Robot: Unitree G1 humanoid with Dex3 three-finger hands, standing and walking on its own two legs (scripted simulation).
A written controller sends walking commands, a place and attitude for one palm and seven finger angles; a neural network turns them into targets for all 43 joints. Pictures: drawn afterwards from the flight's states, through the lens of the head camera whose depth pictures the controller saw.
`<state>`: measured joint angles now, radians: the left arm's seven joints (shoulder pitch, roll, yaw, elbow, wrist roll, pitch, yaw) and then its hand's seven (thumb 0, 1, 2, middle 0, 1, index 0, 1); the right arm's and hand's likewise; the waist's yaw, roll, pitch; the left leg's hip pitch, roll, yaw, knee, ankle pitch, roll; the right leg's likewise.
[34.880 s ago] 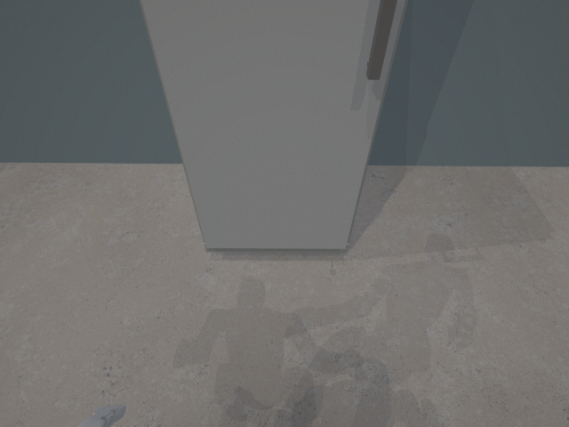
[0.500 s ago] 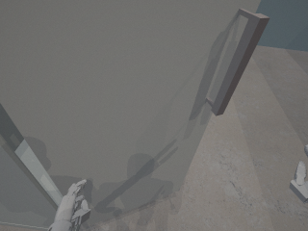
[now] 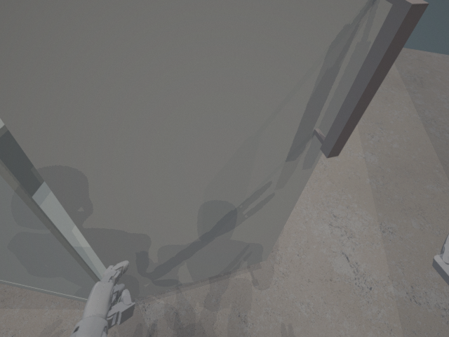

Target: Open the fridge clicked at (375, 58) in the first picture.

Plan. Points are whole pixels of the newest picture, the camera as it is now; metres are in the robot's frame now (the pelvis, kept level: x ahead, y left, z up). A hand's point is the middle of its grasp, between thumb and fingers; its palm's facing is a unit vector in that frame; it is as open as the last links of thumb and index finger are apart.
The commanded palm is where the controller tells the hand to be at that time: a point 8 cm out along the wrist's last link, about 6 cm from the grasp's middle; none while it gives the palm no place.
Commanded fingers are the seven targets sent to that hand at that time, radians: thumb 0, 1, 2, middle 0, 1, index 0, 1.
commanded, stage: step back with the hand held close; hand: right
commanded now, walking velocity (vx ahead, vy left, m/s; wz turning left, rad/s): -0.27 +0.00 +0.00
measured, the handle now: (352, 85) +0.47 -0.19 +0.23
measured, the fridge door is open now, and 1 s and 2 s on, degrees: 62 62 62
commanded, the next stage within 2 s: stop stepping back and stand still in 1.26 s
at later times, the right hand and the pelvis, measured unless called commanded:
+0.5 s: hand out of the picture +0.15 -0.26 +0.14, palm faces +0.38 +0.78 -0.49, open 7.4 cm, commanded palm +0.08 -0.31 +0.18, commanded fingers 0.00 -0.90 -0.90 0.20 0.30 0.20 0.30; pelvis -0.05 -0.01 -0.01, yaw -1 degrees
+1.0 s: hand out of the picture +0.10 -0.23 +0.16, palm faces +0.28 +0.81 -0.51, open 7.4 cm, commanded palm +0.03 -0.30 +0.18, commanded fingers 0.00 -0.90 -0.90 0.20 0.30 0.20 0.30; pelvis -0.11 +0.00 -0.01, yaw +1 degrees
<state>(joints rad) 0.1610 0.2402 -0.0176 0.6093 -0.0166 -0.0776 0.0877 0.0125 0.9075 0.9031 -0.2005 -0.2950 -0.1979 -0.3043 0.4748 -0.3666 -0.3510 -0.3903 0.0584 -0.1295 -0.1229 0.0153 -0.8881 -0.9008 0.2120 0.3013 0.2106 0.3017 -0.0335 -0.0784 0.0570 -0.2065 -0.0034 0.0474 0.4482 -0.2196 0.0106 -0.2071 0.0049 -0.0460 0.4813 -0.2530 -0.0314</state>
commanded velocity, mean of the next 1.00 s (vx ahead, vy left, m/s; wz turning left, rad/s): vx -0.33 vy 0.00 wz -0.01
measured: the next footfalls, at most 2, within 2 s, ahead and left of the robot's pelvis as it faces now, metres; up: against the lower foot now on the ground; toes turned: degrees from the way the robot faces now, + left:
left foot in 0.76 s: -0.09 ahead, +0.12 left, +0.00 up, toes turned +0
right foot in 1.08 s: -0.09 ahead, -0.12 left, +0.00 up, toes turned -1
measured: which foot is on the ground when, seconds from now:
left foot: down 0.00-0.56, up 0.58-0.74, down 0.76-1.00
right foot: down 0.00-0.90, up 0.92-1.00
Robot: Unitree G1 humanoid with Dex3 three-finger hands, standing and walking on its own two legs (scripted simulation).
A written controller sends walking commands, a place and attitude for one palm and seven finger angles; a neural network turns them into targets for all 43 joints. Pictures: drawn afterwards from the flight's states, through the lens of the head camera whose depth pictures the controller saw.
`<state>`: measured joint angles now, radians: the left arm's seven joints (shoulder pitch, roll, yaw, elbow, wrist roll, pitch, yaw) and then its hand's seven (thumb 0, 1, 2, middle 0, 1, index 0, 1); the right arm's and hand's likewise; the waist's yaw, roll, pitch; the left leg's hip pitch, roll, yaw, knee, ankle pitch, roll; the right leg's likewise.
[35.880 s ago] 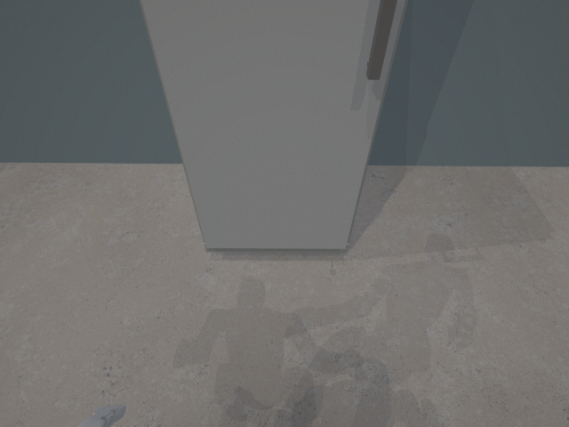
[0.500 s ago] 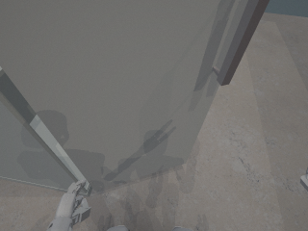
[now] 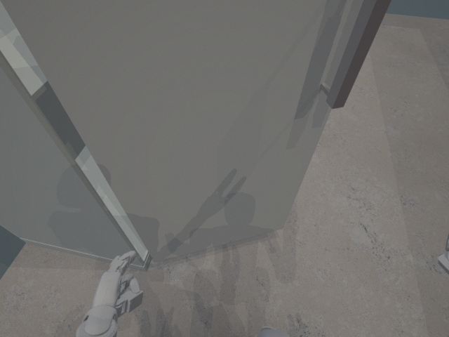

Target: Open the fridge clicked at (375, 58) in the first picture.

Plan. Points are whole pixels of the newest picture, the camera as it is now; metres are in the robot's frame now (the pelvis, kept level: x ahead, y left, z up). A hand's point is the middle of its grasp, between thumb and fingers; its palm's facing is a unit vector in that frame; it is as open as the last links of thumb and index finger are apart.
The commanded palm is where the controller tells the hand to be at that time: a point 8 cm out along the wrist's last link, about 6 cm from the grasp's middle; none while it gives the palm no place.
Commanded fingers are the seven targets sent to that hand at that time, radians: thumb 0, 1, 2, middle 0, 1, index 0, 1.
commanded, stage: step back with the hand held close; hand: right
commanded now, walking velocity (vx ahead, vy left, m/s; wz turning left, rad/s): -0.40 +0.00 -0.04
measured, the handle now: (353, 32) +0.58 -0.20 +0.24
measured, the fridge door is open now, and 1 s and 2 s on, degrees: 62 62 62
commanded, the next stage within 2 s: stop stepping back and stand still in 0.26 s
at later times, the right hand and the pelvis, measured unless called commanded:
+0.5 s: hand out of the picture +0.05 -0.24 +0.18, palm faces +0.37 +0.75 -0.55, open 7.4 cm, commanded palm -0.01 -0.29 +0.19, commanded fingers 0.00 -0.90 -0.90 0.20 0.30 0.20 0.30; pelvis -0.14 +0.01 +0.01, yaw -1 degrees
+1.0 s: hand out of the picture -0.04 -0.29 +0.18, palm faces +0.50 +0.71 -0.49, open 7.4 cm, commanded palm -0.10 -0.32 +0.19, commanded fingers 0.00 -0.90 -0.90 0.20 0.30 0.20 0.30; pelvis -0.22 -0.01 -0.01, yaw -4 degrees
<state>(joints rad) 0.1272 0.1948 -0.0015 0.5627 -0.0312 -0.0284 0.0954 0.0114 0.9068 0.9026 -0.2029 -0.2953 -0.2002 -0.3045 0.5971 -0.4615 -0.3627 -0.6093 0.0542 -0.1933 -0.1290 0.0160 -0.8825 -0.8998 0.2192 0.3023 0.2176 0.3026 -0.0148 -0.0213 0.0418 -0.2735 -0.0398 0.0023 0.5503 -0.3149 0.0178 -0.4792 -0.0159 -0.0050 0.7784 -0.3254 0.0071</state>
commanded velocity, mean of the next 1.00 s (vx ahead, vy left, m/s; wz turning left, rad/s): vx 0.01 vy -0.01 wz -0.01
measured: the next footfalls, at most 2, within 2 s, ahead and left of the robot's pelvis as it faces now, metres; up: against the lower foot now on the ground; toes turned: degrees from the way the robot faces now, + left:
right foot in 0.08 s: +0.02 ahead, -0.12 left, +0.00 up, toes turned -2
left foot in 0.42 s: -0.16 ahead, +0.08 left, +0.00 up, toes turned -2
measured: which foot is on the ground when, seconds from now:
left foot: down 0.00-0.12, up 0.14-0.40, down 0.42-1.00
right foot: up 0.00-0.06, down 0.08-0.42, up 0.44-0.70, down 0.72-0.90, up 0.92-1.00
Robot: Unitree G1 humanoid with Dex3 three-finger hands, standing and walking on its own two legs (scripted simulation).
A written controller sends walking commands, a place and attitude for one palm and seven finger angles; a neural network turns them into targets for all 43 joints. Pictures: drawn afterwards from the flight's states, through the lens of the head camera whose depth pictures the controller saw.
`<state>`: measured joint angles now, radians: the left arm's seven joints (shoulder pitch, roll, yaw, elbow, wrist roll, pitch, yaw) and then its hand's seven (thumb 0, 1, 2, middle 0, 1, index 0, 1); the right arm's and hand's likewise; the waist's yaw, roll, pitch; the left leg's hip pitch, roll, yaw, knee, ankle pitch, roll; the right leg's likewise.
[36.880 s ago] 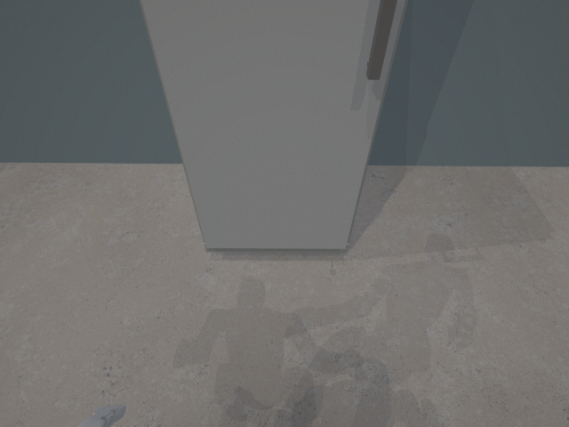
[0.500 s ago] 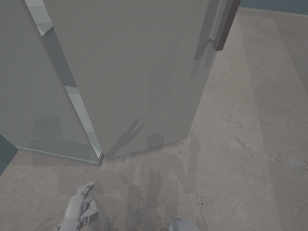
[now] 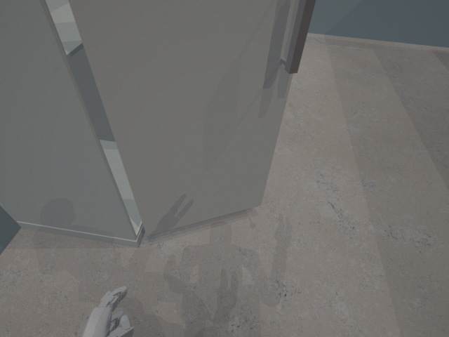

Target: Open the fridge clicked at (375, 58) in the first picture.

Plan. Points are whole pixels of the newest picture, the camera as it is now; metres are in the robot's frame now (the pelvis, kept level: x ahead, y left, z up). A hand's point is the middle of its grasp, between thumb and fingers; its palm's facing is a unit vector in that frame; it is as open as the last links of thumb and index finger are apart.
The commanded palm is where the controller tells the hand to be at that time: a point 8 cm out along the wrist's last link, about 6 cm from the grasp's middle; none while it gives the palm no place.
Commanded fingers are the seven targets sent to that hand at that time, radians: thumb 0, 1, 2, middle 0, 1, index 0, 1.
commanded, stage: stop stepping back and stand still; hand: right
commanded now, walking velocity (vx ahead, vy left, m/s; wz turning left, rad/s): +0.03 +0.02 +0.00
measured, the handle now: (298, 15) +0.81 -0.13 +0.25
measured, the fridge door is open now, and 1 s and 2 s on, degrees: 62 62 62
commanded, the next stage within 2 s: let the arm hang, fingers relaxed in 0.98 s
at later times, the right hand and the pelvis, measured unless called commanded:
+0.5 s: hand out of the picture +0.21 -0.31 +0.15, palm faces +0.42 +0.79 -0.44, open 7.4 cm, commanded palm +0.15 -0.34 +0.19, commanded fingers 0.00 -0.90 -0.90 0.20 0.30 0.20 0.30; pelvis +0.01 -0.04 +0.01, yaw +0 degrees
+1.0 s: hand out of the picture +0.24 -0.29 +0.16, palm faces +0.37 +0.80 -0.47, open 7.4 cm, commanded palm +0.18 -0.33 +0.19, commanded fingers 0.00 -0.90 -0.90 0.20 0.30 0.20 0.30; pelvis +0.04 -0.03 +0.02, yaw +0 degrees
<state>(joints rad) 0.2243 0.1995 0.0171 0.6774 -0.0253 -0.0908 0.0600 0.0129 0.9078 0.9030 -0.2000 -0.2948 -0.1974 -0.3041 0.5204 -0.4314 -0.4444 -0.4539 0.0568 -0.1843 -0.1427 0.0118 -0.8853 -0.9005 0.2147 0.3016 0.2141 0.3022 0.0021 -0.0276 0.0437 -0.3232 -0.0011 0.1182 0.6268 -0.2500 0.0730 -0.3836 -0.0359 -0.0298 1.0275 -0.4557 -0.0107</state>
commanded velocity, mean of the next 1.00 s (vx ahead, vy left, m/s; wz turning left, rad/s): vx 0.00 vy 0.00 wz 0.00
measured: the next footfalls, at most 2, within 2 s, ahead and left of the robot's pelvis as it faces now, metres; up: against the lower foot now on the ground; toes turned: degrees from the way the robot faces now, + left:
right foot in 0.12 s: +0.08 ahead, -0.13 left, +0.00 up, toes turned -3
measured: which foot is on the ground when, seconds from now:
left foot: down 0.00-1.00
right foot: up 0.00-0.10, down 0.12-1.00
